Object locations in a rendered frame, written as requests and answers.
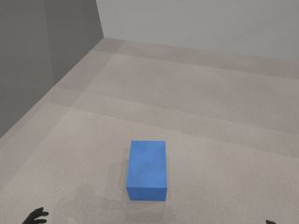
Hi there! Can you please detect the carton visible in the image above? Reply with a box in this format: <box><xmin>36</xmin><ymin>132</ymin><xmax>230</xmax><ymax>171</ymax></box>
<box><xmin>126</xmin><ymin>140</ymin><xmax>167</xmax><ymax>202</ymax></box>

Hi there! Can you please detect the left robot hand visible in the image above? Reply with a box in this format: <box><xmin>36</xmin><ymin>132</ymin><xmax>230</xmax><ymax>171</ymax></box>
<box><xmin>22</xmin><ymin>207</ymin><xmax>49</xmax><ymax>224</ymax></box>

